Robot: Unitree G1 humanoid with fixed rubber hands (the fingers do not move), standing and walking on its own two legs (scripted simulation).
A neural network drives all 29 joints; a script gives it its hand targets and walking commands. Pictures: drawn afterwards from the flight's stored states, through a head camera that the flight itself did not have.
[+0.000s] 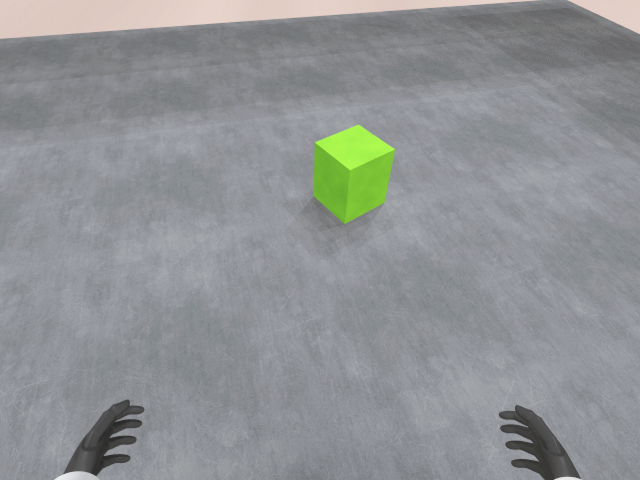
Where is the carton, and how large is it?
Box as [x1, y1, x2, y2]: [314, 125, 394, 223]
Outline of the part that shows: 359,125 356,125 315,142 314,196 344,223 384,202 394,151 393,148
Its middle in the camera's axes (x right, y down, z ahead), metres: +0.14 -0.30 +1.74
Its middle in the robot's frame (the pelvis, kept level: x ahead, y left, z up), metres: +1.45 -0.15 -0.61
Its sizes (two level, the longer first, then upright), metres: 0.244 0.232 0.297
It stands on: the floor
